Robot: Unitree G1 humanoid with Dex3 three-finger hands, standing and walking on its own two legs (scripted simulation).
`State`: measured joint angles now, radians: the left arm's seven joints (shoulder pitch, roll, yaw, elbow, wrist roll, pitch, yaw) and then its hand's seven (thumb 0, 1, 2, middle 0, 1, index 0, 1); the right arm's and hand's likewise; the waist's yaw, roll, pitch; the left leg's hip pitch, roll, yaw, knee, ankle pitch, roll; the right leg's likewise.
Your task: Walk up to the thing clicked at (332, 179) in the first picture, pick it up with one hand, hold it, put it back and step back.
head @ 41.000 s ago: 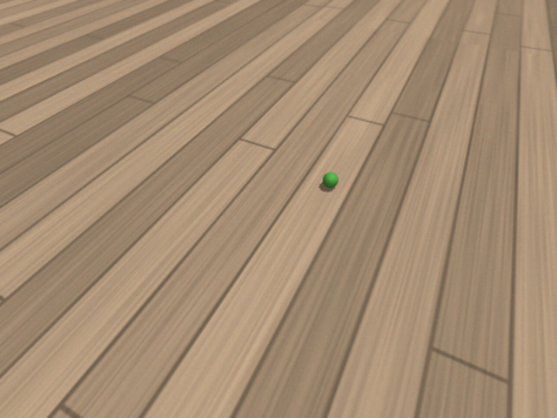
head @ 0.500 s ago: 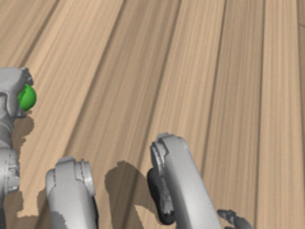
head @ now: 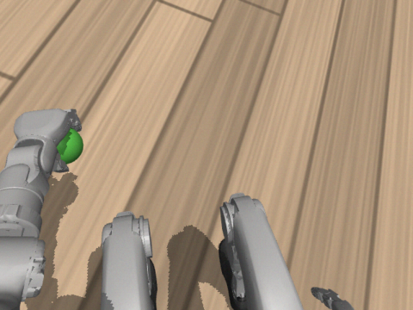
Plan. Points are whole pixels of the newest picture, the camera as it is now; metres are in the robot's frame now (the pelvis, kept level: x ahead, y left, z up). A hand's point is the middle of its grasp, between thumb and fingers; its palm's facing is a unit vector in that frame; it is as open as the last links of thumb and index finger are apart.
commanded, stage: lift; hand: left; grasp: from above
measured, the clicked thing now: (61, 145) +0.48 +0.26 -0.13
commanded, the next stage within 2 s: hold in 1.20 s
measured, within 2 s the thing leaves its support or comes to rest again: neither
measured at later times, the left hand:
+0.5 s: hand out of the picture +0.38 +0.24 +0.09, palm faces -0.44 -0.08 -0.89, open 10.6 cm
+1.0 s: hand out of the picture +0.38 +0.23 +0.22, palm faces -0.43 -0.09 -0.90, open 10.6 cm
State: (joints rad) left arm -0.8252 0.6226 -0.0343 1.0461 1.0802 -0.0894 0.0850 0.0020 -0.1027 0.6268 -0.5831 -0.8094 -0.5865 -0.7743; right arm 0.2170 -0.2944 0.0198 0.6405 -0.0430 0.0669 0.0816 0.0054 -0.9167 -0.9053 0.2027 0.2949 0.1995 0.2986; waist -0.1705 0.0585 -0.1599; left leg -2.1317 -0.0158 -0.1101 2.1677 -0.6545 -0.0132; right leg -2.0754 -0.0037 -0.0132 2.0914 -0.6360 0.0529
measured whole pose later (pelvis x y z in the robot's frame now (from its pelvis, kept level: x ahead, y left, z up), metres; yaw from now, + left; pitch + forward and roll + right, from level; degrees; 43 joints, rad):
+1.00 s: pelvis +0.06 -0.01 +0.29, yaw +3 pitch +14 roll -1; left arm -0.34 0.40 -0.18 0.80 1.00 0.03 0.13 0.00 -0.11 0.63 -0.59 -0.80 -0.59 -0.77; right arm 0.25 -0.24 -0.04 0.73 0.04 -0.01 -0.06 0.01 -0.91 -0.90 0.20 0.30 0.20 0.30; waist -0.07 0.04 -0.13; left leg -0.86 0.04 -0.03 1.07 -0.47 -0.02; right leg -0.86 0.00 0.01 1.04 -0.44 0.03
